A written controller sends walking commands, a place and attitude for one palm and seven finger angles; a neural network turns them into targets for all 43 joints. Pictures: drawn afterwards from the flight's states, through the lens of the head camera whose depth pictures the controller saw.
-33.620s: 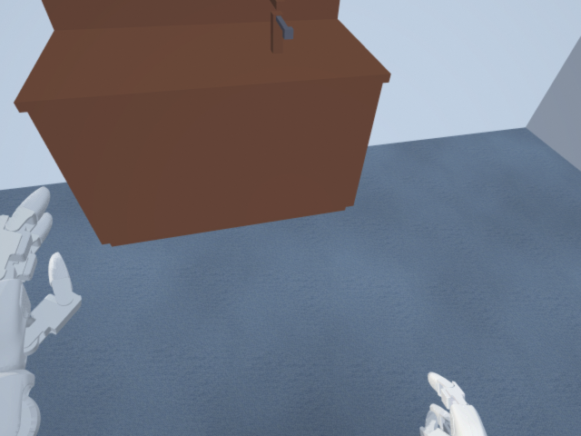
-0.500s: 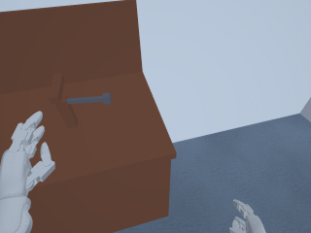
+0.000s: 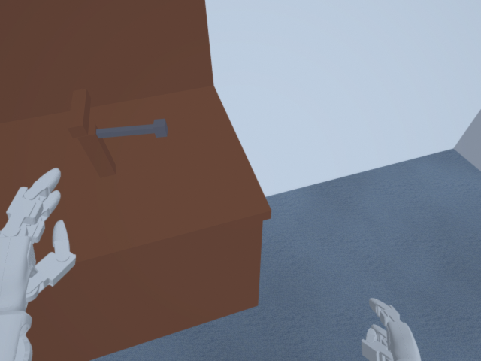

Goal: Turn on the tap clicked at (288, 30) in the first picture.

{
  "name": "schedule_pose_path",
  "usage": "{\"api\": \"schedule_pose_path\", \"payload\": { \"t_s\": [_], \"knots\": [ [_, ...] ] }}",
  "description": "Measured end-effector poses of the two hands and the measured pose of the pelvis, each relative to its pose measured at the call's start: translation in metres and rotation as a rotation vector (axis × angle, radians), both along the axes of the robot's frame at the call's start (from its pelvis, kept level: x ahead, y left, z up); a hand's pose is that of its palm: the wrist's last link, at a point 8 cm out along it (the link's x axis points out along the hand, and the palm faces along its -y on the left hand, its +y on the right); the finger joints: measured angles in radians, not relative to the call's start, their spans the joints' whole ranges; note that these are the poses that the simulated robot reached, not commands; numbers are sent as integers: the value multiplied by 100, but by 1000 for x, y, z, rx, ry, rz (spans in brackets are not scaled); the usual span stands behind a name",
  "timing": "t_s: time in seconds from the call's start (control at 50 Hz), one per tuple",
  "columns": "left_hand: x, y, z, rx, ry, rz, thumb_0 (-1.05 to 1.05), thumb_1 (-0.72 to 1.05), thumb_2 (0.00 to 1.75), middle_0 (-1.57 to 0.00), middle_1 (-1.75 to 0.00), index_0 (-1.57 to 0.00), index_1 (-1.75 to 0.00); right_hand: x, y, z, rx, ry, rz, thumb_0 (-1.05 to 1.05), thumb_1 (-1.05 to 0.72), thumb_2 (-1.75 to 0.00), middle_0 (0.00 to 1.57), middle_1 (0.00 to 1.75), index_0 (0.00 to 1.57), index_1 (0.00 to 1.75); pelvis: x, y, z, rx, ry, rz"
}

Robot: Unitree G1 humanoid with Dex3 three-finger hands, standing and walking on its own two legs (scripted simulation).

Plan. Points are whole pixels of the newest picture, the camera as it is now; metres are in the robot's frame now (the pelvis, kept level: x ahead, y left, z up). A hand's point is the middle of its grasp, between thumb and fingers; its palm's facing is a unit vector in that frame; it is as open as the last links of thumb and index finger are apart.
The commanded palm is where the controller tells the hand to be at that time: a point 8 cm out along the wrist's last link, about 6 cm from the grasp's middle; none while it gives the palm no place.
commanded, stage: step back with the hand held close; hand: left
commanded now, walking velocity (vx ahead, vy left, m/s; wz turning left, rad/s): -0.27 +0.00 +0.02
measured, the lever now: (160, 128) +0.55 +0.22 +0.08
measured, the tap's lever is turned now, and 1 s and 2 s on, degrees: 80 80 80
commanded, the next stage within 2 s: stop stepping back and stand still in 1.10 s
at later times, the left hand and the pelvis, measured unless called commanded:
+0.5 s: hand (13, 304) +0.15 +0.27 +0.15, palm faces +0.39 -0.81 -0.44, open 7.4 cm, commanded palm +0.10 +0.30 +0.18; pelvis -0.05 +0.02 -0.01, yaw +2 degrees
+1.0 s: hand out of the picture +0.08 +0.26 +0.16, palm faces +0.40 -0.83 -0.38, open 7.4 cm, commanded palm +0.04 +0.31 +0.18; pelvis -0.11 +0.02 -0.01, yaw +3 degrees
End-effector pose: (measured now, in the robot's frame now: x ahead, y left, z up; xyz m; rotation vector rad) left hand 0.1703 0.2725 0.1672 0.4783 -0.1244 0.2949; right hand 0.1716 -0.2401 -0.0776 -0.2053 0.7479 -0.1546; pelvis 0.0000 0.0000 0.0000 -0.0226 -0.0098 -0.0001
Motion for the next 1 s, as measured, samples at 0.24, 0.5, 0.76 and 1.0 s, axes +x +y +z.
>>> {"api": "schedule_pose_path", "payload": {
  "t_s": [0.24, 0.5, 0.76, 1.0],
  "knots": [
    [-30, 26, 0, 1, -66, 37, 1, 89, 90, -21, -30, -21, -30, -35, 20, 1, -20, -16, 2, 2, -91, -90, 20, 30, 20, 30, -29, 19, -5, -20, 7, -2],
    [-64, 30, 6, 46, -82, 56, 1, 89, 90, -20, -30, -21, -30, -48, 35, -9, 3, 20, 69, 2, -91, -90, 20, 30, 20, 30, -54, 16, -7, -25, 31, 35],
    [-78, 35, 9, 29, -174, 24, 1, 88, 90, -21, -30, -21, -30, -58, 34, 11, -55, -72, 57, 2, -91, -90, 20, 30, 20, 30, -79, 20, -11, -35, 15, 38],
    [-129, 26, 9, 2, -147, 36, 1, 89, 90, -21, -30, -21, -30, -107, 35, -1, -27, 33, 72, 1, -91, -90, 20, 30, 20, 30, -106, 18, -6, 9, 19, 48]
  ]
}}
